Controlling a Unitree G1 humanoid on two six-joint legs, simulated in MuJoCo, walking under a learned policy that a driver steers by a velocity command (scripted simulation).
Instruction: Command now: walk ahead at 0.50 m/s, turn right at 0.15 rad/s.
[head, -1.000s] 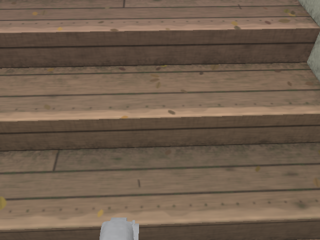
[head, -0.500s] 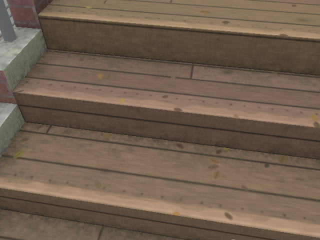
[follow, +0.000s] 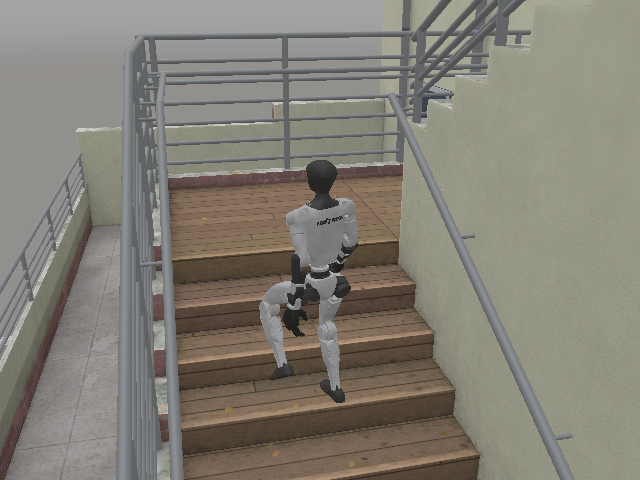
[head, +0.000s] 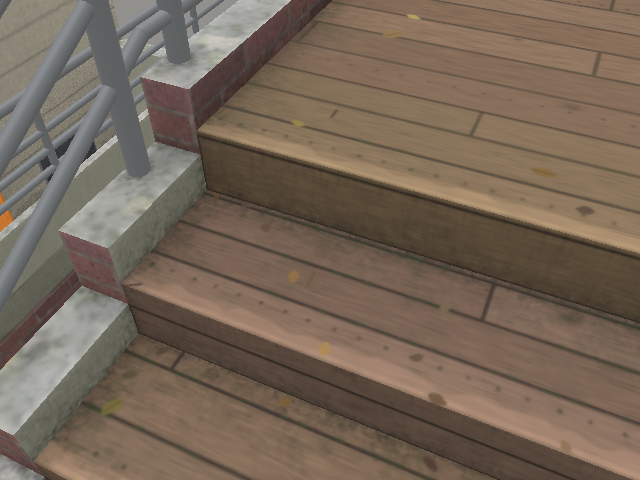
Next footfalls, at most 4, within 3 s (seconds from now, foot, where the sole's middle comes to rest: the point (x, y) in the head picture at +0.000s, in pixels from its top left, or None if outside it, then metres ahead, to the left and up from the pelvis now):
0.22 left None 0.22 0.15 -0.75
0.58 right None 0.38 -0.11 -0.59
1.26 left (344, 325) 0.72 0.03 -0.43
1.90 right None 0.46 -0.10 -0.59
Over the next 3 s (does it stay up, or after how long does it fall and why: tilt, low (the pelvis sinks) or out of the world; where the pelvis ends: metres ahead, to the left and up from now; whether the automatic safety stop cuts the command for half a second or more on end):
stays up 0.86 -0.23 0.36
